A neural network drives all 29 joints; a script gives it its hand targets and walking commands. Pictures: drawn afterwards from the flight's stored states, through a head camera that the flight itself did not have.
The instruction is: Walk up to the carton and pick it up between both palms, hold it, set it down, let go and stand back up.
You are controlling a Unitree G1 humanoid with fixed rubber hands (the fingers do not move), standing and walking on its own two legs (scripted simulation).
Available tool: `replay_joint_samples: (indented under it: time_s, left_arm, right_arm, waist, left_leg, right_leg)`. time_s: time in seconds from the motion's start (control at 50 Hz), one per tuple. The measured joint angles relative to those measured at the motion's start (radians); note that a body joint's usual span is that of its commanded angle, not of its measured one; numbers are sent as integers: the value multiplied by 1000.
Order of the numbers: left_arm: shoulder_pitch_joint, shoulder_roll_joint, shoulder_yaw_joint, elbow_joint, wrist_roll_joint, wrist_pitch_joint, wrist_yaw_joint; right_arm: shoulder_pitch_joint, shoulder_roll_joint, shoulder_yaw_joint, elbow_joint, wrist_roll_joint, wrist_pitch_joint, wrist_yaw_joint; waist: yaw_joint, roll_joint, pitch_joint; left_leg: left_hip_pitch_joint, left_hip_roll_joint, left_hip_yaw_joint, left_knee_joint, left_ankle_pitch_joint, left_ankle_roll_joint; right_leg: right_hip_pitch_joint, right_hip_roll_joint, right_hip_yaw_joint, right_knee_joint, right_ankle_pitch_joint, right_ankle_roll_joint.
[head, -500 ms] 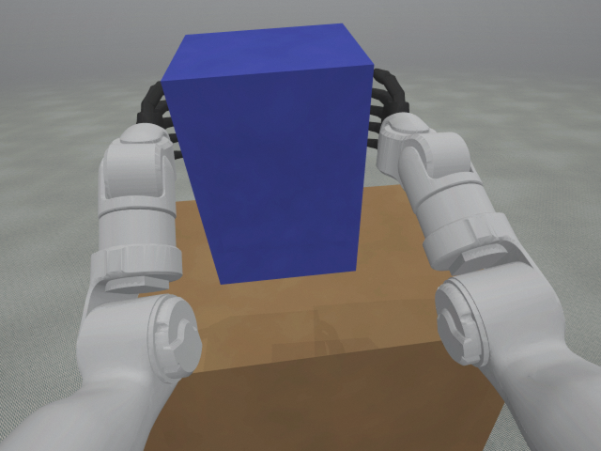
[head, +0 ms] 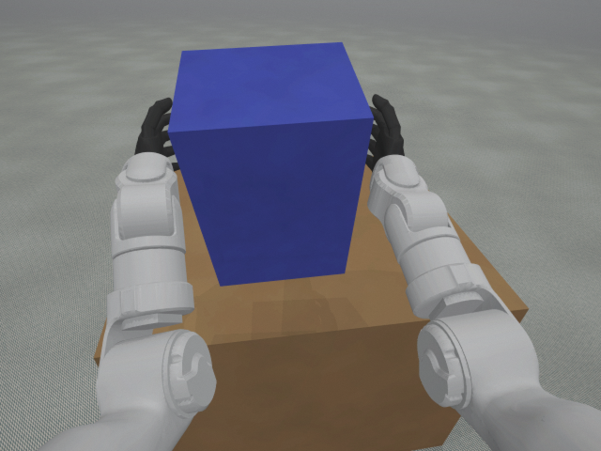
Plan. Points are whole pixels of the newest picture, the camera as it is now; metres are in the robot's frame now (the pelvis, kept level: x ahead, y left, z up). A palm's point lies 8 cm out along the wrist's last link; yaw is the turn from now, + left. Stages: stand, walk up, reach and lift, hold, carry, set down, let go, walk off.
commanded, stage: set down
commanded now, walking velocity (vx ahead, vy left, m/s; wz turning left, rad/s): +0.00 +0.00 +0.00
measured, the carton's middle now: (274, 177) +0.43 -0.01 +0.22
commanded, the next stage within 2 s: none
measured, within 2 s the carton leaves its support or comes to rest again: neither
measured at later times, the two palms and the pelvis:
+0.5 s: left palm (162, 180) +0.40 +0.13 +0.24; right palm (380, 176) +0.39 -0.15 +0.24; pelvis +0.00 +0.01 +0.00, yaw -1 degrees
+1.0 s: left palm (175, 200) +0.41 +0.12 +0.21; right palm (383, 192) +0.39 -0.16 +0.21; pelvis +0.00 +0.00 +0.00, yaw -1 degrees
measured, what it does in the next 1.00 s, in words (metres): stands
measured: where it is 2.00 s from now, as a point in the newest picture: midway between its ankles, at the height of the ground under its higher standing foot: outside the picture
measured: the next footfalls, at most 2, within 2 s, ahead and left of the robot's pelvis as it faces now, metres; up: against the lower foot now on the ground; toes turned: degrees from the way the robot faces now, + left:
none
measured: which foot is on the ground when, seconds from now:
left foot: down 0.00-1.00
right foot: down 0.00-1.00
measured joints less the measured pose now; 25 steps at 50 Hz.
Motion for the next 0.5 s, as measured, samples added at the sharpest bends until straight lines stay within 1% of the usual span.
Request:
replay_joint_samples:
  time_s: [0.16,0.26,0.38,0.42,0.46,0.5]
  left_arm:
    - [20,-21,-31,-39,-12,-14,26]
    - [-14,-27,-13,20,18,-12,24]
    - [-19,-34,-9,57,15,-36,36]
    - [-23,-37,2,79,26,-46,31]
    - [-15,-41,5,87,27,-49,30]
    - [11,-45,-5,66,19,-54,37]
  right_arm:
    - [39,4,-29,-34,-25,-46,26]
    - [14,4,-79,24,-77,-54,53]
    - [9,9,-123,57,-121,-87,74]
    - [4,9,-135,79,-136,-96,80]
    - [9,10,-142,90,-143,-102,86]
    - [27,12,-127,79,-133,-114,85]
  waist:
    - [6,2,9]
    - [18,0,11]
    - [26,5,4]
    - [30,2,11]
    - [32,0,13]
    - [31,-1,15]
  left_leg:
    - [-20,-6,1,10,1,6]
    - [-12,-10,10,-1,5,11]
    - [-20,-13,15,-10,11,13]
    - [-15,-13,16,-14,11,13]
    - [-14,-13,17,-18,12,13]
    - [-15,-12,17,-19,12,11]
  right_leg:
    - [-18,-6,0,6,3,6]
    - [-20,-10,10,10,3,9]
    - [-33,-14,14,8,5,11]
    - [-29,-14,16,7,5,12]
    - [-29,-14,17,6,5,12]
    - [-29,-12,16,1,6,12]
